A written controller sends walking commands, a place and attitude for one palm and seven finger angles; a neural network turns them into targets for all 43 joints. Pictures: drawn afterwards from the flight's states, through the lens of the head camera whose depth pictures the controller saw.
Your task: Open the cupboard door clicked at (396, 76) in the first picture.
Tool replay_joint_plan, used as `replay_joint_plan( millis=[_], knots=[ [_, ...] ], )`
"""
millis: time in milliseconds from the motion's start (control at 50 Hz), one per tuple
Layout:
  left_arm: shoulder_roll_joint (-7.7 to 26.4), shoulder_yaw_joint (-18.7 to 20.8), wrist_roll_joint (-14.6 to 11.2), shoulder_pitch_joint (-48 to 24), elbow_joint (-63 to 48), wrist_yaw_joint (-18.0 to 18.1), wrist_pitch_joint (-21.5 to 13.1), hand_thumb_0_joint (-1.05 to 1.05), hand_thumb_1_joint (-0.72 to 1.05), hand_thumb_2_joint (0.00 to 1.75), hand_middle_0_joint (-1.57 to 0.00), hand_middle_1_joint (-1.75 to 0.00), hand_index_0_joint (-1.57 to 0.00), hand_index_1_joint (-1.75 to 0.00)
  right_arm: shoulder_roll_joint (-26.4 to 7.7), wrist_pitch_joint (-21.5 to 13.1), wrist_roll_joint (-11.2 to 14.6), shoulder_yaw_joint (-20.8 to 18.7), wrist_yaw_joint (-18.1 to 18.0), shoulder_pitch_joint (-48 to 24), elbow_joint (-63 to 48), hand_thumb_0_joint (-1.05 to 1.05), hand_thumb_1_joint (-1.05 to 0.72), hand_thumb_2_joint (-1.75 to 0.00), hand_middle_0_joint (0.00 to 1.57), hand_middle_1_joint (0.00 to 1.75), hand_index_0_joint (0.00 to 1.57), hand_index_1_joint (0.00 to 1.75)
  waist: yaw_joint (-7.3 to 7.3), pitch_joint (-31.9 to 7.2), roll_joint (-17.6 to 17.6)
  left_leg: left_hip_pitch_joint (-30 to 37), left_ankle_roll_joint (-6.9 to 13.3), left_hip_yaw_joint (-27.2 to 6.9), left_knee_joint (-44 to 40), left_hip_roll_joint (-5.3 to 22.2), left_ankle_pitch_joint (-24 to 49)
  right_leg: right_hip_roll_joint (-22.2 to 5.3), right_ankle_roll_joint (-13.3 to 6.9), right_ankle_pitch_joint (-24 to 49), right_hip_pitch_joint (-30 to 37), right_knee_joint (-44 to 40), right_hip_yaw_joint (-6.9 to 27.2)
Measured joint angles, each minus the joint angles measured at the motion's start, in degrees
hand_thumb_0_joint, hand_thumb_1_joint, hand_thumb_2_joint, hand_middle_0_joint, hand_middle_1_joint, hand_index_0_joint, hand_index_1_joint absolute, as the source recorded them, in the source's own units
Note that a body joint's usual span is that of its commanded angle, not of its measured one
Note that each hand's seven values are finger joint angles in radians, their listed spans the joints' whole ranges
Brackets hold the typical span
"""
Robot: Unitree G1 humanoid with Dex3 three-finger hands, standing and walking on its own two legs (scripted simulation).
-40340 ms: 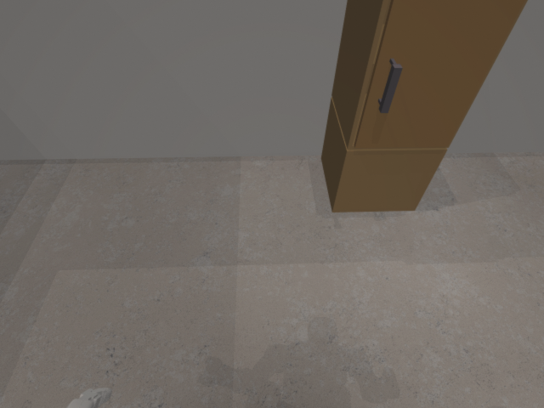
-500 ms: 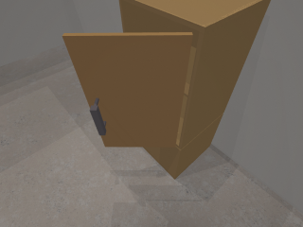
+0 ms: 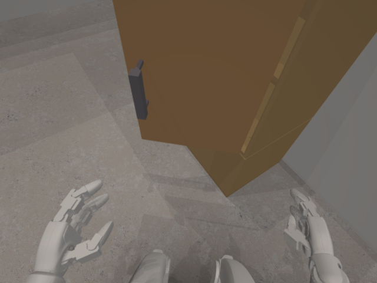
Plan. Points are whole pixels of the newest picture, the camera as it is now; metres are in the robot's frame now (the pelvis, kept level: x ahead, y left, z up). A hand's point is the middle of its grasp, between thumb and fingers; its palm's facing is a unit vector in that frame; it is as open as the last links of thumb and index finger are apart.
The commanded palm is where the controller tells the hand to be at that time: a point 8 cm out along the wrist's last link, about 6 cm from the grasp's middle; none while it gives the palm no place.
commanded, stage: raise the hand with hooked fingers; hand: left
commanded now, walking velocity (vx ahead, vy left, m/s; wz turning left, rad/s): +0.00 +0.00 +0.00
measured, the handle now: (141, 90) +0.56 +0.20 +0.04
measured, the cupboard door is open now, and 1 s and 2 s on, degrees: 48 48 48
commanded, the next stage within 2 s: move the hooked fingers beside the handle in 1.60 s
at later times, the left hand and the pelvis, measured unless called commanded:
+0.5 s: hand (75, 202) +0.24 +0.25 +0.04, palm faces -0.04 -1.00 -0.05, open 12.0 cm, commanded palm +0.22 +0.30 +0.05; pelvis +0.00 +0.04 +0.01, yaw -1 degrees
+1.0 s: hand (55, 181) +0.27 +0.29 +0.05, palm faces -0.03 -1.00 -0.06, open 13.9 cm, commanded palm +0.26 +0.34 +0.06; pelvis +0.00 +0.03 +0.01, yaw +0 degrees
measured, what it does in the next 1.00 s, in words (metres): stands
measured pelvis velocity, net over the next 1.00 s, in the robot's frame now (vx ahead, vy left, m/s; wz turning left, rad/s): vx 0.00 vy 0.03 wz -0.01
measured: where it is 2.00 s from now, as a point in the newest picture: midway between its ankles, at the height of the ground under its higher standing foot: outside the picture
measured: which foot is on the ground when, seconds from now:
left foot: down 0.00-1.00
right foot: down 0.00-1.00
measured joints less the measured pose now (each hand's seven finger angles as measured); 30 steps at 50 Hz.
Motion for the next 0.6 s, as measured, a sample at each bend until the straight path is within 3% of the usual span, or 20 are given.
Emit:
replay_joint_plan(
  millis=[100, 200, 260, 380, 500, 600],
  knots=[
    [2.0, 0.2, 0.3, -2.8, -4.6, 0.0, 0.1, 0.01, 0.4, 0.68, -0.24, -0.62, -0.24, -0.62, 2.7, 0.7, -0.5, 3.6, -0.2, 1.1, 2.6, 0.01, -0.9, -0.9, 0.2, 0.3, 0.2, 0.3, 0.23, 0.4, 2.0, -3.2, 0.4, -1.7, 1.8, 0.0, 0.0, 0.0, 0.4, 0.5, -1.8, -0.2, -1.7],
    [3.8, 1.4, -0.8, -7.9, -2.8, -2.1, 5.9, 0.01, 0.28, 0.63, -0.25, -0.7, -0.25, -0.7, 4.6, 1.9, 0.2, 5.7, -0.4, 3.6, 4.6, 0.02, -0.9, -0.9, 0.2, 0.3, 0.21, 0.3, -0.99, 0.5, 3.1, -4.6, 1.1, -1.2, 1.2, -0.1, 0.7, -0.1, 1.1, 1.6, -3.0, -1.1, -1.2],
    [4.2, 2.6, -1.4, -8.2, -2.3, -1.6, 8.3, 0.01, 0.21, 0.6, -0.25, -0.74, -0.25, -0.74, 4.7, 2.3, 0.4, 5.6, -0.5, 5.7, 5.2, 0.02, -0.9, -0.9, 0.21, 0.3, 0.21, 0.3, -2.1, 0.3, 3.4, -4.0, 1.6, -0.4, -0.1, -0.1, 1.2, -0.1, 1.6, 2.3, -2.7, -2.4, -0.4],
    [4.4, 3.9, -1.6, -7.1, -1.8, 0.4, 6.4, 0.01, 0.08, 0.54, -0.26, -0.83, -0.26, -0.83, 2.1, 1.8, 0.2, 3.8, -0.8, 8.7, 5.6, 0.02, -0.9, -0.9, 0.21, 0.3, 0.21, 0.3, -3.32, -0.3, 3.3, -2.8, 2.5, 0.8, -1.9, -0.5, 1.6, -0.3, 2.6, 2.9, -1.8, -4.0, 0.8],
    [5.3, 4.6, -1.6, -8.0, -0.1, -0.4, 4.7, 0.0, -0.06, 0.48, -0.27, -0.92, -0.27, -0.92, -0.7, 1.7, 0.4, 2.4, -1.1, 8.7, 4.7, 0.02, -0.9, -0.9, 0.2, 0.3, 0.2, 0.3, -3.59, -0.6, 2.7, -2.6, 2.9, 1.1, -1.9, -0.8, 1.4, -0.6, 3.1, 2.9, -1.6, -4.1, 1.1],
    [6.2, 5.5, -1.8, -9.2, 0.9, -1.2, 4.6, 0.0, -0.18, 0.43, -0.28, -1.0, -0.28, -1.0, -1.2, 1.8, 0.5, 2.3, -1.1, 7.5, 3.4, 0.02, -0.9, -0.9, 0.2, 0.3, 0.2, 0.3, -3.48, -0.5, 2.3, -2.2, 3.0, 0.9, -2.1, -0.9, 1.5, -0.6, 3.2, 3.1, -0.9, -4.6, 0.9]
  ],
)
